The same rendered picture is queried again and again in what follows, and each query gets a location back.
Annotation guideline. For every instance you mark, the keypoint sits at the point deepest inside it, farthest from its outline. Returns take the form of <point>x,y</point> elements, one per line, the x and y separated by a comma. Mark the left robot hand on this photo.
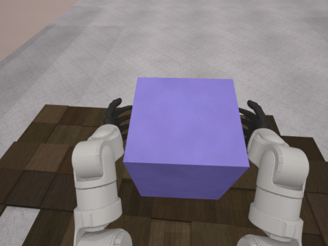
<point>111,116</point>

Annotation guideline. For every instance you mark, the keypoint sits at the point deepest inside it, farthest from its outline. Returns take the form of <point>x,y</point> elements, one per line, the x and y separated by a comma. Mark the right robot forearm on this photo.
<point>280,186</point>

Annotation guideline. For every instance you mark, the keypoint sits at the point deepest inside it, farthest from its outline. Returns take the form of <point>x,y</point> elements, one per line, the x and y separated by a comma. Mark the robot right upper arm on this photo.
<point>255,240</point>

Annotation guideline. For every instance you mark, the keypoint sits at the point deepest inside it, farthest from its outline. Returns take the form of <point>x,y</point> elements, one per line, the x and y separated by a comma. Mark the robot left upper arm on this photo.
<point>106,237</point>

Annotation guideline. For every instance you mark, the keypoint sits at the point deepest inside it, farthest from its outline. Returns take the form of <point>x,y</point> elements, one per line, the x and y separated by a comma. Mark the left robot forearm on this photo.
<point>93,163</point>

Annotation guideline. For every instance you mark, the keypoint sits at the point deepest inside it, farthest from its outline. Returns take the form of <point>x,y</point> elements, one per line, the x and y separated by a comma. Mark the carton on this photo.
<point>185,138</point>

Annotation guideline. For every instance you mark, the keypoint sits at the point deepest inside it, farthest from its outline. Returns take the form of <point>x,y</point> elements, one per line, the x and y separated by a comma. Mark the right robot hand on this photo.
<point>258,121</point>

